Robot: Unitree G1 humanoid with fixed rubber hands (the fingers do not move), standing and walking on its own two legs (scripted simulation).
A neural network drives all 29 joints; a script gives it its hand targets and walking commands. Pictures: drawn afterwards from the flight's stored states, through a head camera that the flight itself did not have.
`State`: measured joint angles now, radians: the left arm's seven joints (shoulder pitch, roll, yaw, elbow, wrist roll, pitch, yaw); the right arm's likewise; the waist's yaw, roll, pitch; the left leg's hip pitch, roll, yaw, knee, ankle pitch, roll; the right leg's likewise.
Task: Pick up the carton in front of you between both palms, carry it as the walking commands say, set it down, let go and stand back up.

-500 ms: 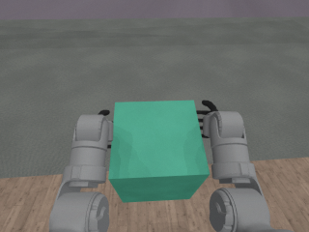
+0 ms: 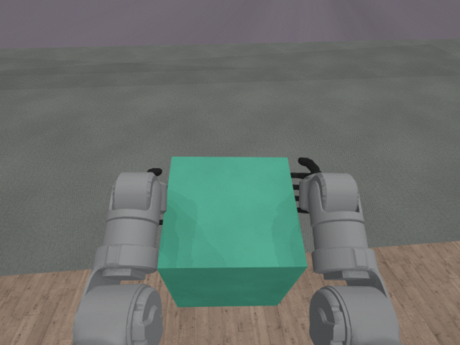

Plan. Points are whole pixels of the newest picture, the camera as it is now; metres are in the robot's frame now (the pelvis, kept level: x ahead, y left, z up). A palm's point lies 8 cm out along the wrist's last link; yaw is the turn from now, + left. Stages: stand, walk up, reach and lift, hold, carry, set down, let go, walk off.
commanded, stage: carry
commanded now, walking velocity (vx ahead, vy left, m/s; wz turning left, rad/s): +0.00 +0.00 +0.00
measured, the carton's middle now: (228, 237) +0.35 +0.01 +0.03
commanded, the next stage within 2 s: none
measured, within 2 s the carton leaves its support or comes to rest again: neither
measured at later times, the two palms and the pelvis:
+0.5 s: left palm (157, 197) +0.35 +0.13 +0.13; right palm (319, 192) +0.36 -0.15 +0.13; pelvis +0.00 -0.01 +0.00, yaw +0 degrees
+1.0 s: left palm (148, 193) +0.35 +0.14 +0.14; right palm (313, 190) +0.36 -0.14 +0.14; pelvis +0.00 -0.01 +0.00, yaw +0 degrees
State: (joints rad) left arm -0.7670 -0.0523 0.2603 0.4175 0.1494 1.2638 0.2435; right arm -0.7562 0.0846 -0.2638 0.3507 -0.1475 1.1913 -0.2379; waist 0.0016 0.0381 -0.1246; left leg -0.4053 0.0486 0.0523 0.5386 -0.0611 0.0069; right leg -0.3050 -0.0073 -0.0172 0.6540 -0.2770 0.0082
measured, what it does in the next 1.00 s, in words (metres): stands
